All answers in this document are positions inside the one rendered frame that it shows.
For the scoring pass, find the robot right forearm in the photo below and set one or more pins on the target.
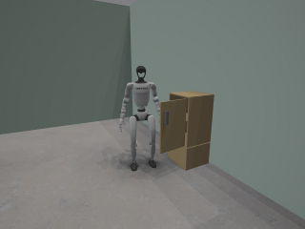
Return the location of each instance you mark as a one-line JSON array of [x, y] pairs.
[[123, 109]]

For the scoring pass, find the robot left forearm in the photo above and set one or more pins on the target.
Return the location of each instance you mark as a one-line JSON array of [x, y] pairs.
[[157, 105]]

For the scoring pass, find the cupboard door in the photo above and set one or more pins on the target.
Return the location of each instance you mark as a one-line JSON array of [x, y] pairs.
[[172, 136]]

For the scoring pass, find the right robot upper arm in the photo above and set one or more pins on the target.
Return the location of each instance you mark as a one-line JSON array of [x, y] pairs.
[[129, 86]]

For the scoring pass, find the robot right hand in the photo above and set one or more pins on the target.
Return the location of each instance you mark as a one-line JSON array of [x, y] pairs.
[[121, 121]]

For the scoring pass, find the right robot thigh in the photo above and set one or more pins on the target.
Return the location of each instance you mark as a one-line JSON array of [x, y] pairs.
[[133, 128]]

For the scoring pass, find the handle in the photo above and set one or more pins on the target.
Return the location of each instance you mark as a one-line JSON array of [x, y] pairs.
[[167, 118]]

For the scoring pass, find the left robot upper arm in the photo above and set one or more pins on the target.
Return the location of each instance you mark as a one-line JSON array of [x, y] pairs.
[[154, 92]]

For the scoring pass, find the robot right shin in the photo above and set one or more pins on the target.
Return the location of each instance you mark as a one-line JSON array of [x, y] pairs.
[[133, 153]]

